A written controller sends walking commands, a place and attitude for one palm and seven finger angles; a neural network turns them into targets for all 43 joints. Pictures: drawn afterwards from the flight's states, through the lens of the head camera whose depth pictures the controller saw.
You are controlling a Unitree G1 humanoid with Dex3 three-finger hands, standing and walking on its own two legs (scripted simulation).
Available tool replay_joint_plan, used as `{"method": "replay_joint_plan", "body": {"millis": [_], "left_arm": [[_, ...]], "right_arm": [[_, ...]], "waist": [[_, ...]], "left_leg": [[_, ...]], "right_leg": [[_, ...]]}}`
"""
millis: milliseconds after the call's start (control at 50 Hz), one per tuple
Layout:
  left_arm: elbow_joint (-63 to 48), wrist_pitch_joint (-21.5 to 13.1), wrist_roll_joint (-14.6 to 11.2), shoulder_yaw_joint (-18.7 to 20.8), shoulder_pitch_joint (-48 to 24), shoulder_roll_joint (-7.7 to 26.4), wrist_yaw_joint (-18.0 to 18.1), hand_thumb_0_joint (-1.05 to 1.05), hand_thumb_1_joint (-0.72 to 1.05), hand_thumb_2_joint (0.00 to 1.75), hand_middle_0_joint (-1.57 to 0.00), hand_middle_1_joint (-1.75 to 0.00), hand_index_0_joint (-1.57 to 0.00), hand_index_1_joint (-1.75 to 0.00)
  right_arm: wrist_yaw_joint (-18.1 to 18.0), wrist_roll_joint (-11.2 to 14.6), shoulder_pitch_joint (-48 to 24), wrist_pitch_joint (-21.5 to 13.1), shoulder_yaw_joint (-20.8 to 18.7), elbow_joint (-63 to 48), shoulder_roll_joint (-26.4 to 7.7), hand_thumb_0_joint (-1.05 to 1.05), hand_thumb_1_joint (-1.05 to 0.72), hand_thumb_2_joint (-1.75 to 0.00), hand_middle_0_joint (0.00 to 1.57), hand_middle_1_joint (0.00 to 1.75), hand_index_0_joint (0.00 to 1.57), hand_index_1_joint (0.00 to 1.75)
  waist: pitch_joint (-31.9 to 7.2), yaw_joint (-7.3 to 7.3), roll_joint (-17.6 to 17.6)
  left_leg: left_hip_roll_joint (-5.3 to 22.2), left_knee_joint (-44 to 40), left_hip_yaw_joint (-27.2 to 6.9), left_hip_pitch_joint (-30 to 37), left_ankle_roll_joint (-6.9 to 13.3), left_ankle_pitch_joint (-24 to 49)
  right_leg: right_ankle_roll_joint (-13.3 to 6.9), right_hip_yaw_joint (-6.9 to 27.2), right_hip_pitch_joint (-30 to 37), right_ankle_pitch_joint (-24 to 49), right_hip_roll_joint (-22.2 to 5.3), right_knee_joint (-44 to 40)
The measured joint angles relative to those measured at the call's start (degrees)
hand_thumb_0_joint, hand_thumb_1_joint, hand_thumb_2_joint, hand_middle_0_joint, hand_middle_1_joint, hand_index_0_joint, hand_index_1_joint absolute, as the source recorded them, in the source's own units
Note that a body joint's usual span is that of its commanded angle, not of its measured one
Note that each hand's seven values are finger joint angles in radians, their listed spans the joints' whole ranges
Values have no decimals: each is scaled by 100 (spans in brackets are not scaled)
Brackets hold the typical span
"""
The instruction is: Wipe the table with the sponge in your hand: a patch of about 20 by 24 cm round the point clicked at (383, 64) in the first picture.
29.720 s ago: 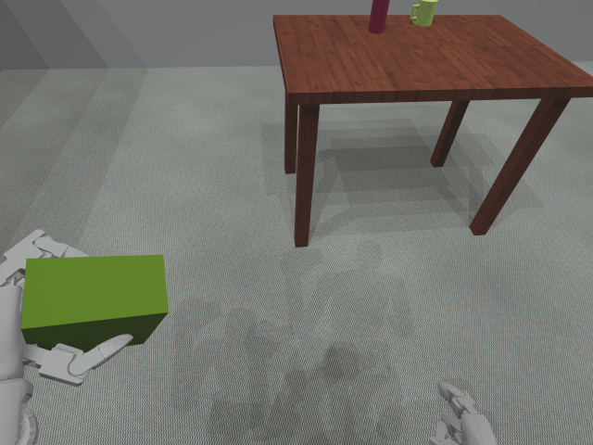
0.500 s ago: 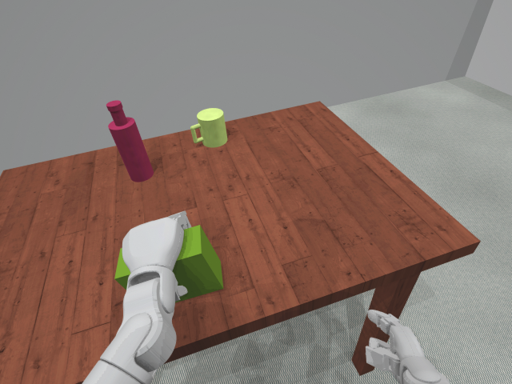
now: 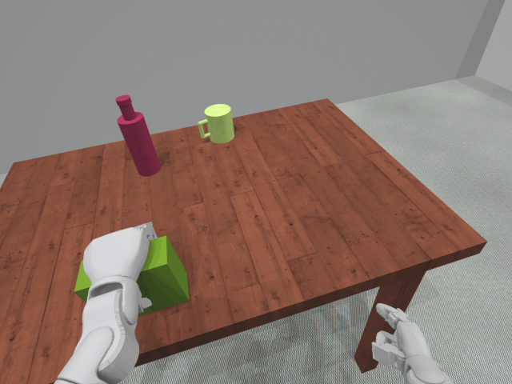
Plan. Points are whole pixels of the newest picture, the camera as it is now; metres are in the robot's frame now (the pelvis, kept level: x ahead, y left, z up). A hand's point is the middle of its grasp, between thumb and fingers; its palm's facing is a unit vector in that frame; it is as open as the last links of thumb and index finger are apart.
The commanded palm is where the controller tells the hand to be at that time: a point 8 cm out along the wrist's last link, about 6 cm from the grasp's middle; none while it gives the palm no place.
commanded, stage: wipe forward along the middle lane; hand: left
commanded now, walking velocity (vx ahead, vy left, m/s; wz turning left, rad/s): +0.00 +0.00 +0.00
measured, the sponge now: (141, 286) +0.25 +0.24 +0.03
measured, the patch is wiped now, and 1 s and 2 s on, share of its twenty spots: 0.90 0.90 0.90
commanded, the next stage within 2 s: slide back across to the first lane in 1.52 s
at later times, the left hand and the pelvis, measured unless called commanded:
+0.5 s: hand (135, 249) +0.30 +0.26 +0.06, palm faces -0.01 -0.05 -1.00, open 10.1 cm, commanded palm +0.28 +0.25 +0.10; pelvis -0.01 +0.00 +0.00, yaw +2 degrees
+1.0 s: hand (135, 230) +0.34 +0.28 +0.06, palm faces -0.04 -0.03 -1.00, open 10.1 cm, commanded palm +0.32 +0.28 +0.09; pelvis -0.01 +0.00 +0.00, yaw +1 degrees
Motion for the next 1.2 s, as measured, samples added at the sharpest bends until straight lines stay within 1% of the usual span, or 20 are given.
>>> {"method": "replay_joint_plan", "body": {"millis": [60,160,300,460,580,720,840,1020,1100,1200], "left_arm": [[286,-35,39,-20,-266,-2,-81,-1,-50,106,-70,-137,-73,-135],[787,-217,119,16,-637,-14,-129,-2,-50,106,-71,-137,-74,-134],[1397,-454,135,99,-1072,-69,-4,-3,-51,106,-72,-136,-75,-133],[2013,-480,142,100,-1565,-129,121,-2,-51,106,-72,-135,-75,-132],[2662,-577,119,228,-2102,-40,93,-1,-51,106,-72,-135,-75,-133],[2988,-820,87,452,-2230,79,99,0,-51,106,-72,-136,-75,-133],[3245,-964,97,530,-2432,145,166,0,-51,106,-72,-136,-75,-133],[3653,-1106,113,649,-2710,213,231,0,-51,106,-73,-135,-75,-133],[3934,-1182,142,649,-2949,230,263,1,-51,106,-73,-135,-76,-133],[4417,-1316,160,734,-3333,326,296,1,-51,106,-73,-135,-76,-133]], "right_arm": [[-83,-1,0,-70,-1,22,-16,1,-90,-90,20,30,20,31],[-173,-2,14,-169,-4,20,2,1,-90,-90,20,30,20,30],[-231,15,134,-214,-17,56,31,1,-90,-90,20,30,20,30],[-271,51,286,-140,-16,155,13,1,-90,-90,20,30,20,30],[-312,80,368,-72,-18,171,-5,1,-90,-90,20,30,20,30],[-310,78,563,-20,-88,128,-80,1,-90,-90,20,30,20,30],[-317,91,695,-2,-149,172,-128,1,-90,-90,20,30,20,30],[-305,96,754,27,-176,186,-106,1,-90,-90,20,30,20,30],[-309,98,759,19,-160,194,-78,1,-90,-90,20,30,20,30],[-320,96,755,9,-120,205,-24,1,-90,-90,20,30,20,30]], "waist": [[11,13,-10],[-11,-1,-13],[-74,-6,-21],[-130,-28,-48],[-143,-126,-100],[-192,-245,-95],[-193,-283,-130],[-227,-353,-142],[-229,-374,-157],[-228,-442,-204]], "left_leg": [[-22,-7,-39,-49,13,35],[-49,-20,-62,-151,16,83],[-84,3,-94,-311,18,111],[-107,68,-147,-473,26,110],[-93,125,-170,-627,15,114],[-54,171,-149,-734,17,82],[-46,191,-164,-824,18,85],[-40,213,-160,-952,18,95],[-55,239,-178,-1027,27,101],[-59,269,-190,-1145,33,112]], "right_leg": [[8,-37,-26,27,-20,-19],[22,-58,-120,64,-46,-26],[34,-86,-274,66,-79,18],[36,-137,-416,43,-100,88],[17,-156,-566,42,-86,147],[13,-131,-664,54,-46,140],[10,-144,-738,66,-37,134],[20,-136,-851,101,-29,116],[30,-152,-914,103,-43,136],[38,-163,-1021,118,-46,151]]}}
